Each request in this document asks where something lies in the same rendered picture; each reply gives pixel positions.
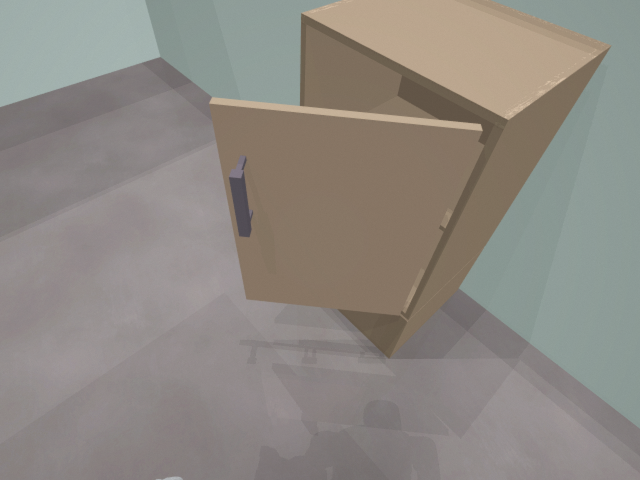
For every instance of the cupboard door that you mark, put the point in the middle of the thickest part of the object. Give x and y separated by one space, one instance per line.
345 204

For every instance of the handle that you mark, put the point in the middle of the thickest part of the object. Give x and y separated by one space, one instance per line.
240 201

